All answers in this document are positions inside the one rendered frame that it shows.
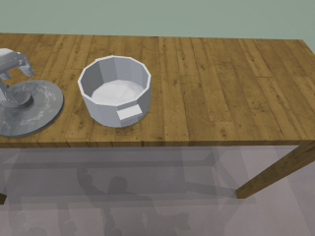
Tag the pot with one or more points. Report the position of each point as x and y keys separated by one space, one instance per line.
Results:
x=116 y=90

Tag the robot left hand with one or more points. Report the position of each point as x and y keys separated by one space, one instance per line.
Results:
x=10 y=59

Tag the lid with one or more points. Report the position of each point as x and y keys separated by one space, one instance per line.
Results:
x=48 y=102

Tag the knob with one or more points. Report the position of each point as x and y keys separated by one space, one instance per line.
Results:
x=23 y=98

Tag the table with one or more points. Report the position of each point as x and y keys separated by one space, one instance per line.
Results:
x=205 y=92

